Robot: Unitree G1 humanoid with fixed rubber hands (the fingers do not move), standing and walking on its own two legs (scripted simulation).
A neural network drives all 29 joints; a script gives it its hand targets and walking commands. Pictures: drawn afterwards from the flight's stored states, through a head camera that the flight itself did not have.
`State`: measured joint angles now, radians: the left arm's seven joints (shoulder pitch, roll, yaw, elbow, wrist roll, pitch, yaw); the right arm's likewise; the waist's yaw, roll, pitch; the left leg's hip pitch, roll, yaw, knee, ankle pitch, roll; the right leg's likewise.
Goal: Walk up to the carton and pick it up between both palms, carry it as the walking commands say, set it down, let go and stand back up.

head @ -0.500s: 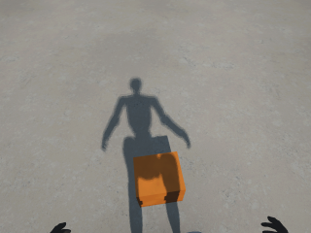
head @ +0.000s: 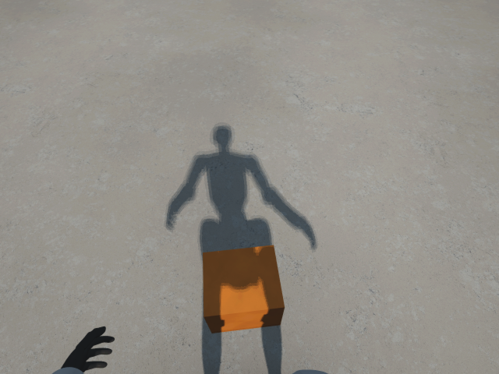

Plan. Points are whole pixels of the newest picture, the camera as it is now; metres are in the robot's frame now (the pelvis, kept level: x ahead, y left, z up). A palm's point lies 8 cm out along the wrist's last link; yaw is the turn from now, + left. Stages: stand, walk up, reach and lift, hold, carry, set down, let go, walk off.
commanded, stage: walk up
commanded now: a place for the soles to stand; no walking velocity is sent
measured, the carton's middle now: (242, 289) +0.46 +0.06 -0.65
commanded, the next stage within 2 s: reach and lift in 1.64 s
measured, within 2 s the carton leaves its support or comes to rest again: neither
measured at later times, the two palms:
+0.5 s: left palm out of the picture +0.04 +0.29 -0.11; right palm (463, 367) +0.14 -0.32 -0.10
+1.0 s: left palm out of the picture +0.04 +0.31 -0.11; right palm (448, 372) +0.13 -0.29 -0.10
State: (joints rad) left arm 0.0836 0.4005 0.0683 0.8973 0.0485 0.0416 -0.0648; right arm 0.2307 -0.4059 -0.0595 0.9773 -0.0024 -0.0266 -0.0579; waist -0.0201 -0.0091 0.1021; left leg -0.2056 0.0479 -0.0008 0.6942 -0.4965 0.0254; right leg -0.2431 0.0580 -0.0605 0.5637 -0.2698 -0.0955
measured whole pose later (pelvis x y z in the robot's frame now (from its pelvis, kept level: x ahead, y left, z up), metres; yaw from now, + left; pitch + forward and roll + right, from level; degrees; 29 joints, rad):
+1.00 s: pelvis -0.01 -0.01 +0.01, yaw +11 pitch -3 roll -1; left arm 0.06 0.39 0.02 1.04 0.01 0.01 -0.02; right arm 0.12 -0.36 -0.01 1.05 -0.02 -0.02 0.00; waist 0.01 -0.02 0.08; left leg -0.24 -0.02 -0.10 0.49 -0.21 -0.01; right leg -0.16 -0.03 -0.11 0.46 -0.25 -0.01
